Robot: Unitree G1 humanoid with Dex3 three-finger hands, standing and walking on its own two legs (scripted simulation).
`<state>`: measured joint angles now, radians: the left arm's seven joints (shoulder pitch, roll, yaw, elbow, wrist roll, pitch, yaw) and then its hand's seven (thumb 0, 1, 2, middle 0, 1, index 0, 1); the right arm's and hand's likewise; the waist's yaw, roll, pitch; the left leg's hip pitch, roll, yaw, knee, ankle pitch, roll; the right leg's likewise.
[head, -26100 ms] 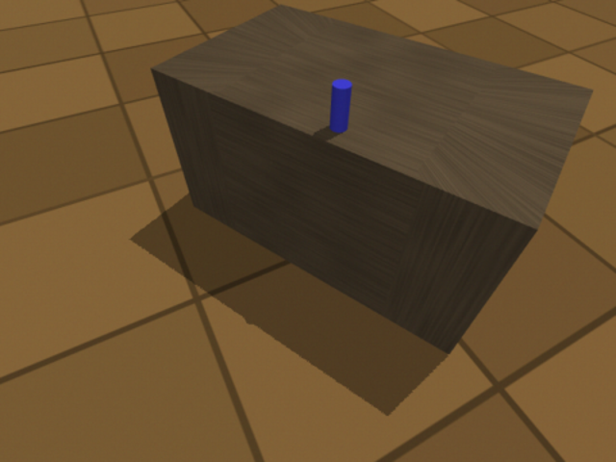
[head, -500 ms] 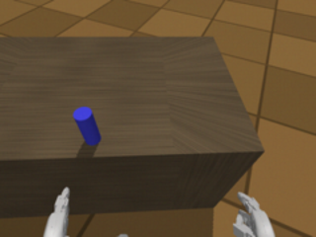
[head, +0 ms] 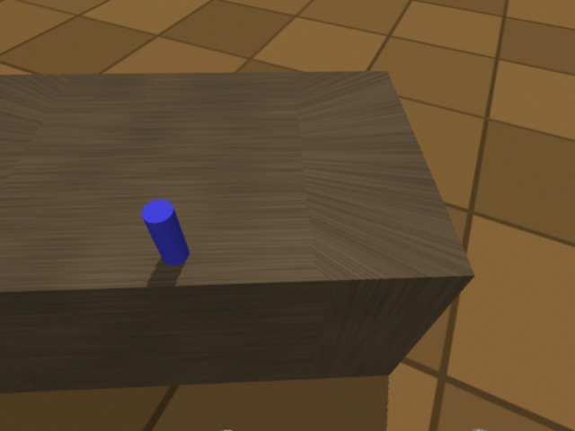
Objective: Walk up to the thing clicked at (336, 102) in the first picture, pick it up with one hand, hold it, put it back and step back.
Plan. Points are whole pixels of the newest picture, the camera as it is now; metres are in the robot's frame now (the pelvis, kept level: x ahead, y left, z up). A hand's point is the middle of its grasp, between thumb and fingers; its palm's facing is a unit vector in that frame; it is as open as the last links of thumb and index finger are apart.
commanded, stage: stand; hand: left
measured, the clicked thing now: (167, 234) +0.43 +0.21 -0.03
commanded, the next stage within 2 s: none
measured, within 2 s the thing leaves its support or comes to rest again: neither
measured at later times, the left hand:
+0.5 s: hand out of the picture +0.05 +0.25 -0.12, palm faces -0.03 -0.94 -0.34, open 9.3 cm
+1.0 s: hand out of the picture +0.05 +0.25 -0.12, palm faces -0.05 -0.94 -0.33, open 7.4 cm
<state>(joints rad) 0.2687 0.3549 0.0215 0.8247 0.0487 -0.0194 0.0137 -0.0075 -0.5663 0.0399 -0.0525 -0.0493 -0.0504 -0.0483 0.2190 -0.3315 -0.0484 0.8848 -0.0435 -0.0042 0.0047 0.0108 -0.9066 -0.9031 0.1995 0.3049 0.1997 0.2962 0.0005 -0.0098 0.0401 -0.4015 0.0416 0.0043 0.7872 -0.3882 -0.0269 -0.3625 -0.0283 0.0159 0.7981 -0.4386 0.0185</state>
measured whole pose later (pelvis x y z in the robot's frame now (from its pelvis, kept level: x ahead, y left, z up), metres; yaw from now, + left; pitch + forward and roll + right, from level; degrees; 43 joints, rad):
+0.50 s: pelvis -0.01 +0.01 +0.04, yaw +0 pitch -4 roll +0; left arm 0.15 0.33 0.00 1.13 0.02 -0.02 0.01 0.00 0.56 0.82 -0.20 -0.29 -0.20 -0.29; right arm 0.15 -0.31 -0.01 1.13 -0.02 -0.01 0.00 0.01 -0.91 -0.90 0.20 0.30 0.20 0.30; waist 0.00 0.00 0.06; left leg -0.15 0.04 0.02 0.41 -0.19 -0.03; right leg -0.12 -0.03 0.02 0.42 -0.24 0.03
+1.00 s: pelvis -0.01 +0.01 +0.04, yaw -1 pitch -3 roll +0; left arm 0.13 0.33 0.00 1.17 0.02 -0.02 0.00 0.01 0.90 0.90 -0.20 -0.30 -0.20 -0.30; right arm 0.13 -0.33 -0.01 1.16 -0.01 -0.01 0.01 0.01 -0.91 -0.90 0.20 0.30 0.20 0.30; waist 0.00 0.00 0.06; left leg -0.13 0.04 0.03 0.35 -0.16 -0.03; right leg -0.10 -0.03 0.03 0.36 -0.20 0.03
